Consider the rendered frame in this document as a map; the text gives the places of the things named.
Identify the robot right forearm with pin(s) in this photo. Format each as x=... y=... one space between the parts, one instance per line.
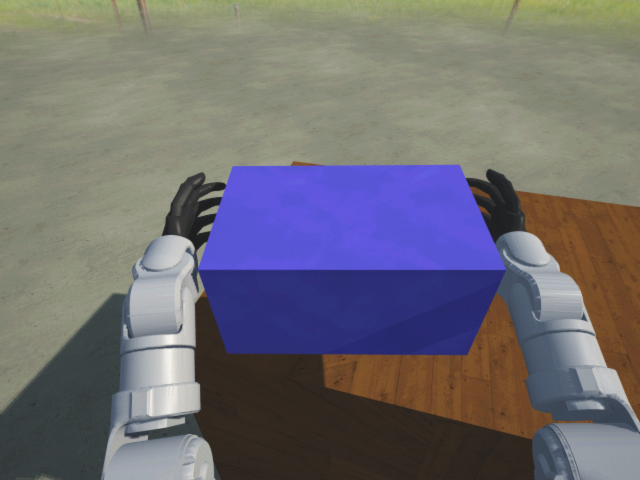
x=568 y=376

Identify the robot right upper arm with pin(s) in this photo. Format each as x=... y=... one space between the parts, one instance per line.
x=586 y=451

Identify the left robot hand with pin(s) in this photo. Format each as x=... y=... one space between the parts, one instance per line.
x=183 y=220

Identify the pedestal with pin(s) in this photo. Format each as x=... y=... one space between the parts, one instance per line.
x=420 y=417

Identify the robot left forearm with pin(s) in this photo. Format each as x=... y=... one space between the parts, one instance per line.
x=157 y=370

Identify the carton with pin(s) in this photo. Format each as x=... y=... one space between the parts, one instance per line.
x=350 y=259

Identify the right robot hand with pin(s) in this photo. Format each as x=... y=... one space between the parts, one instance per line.
x=504 y=206

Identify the robot left upper arm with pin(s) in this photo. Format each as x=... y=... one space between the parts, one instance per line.
x=183 y=457

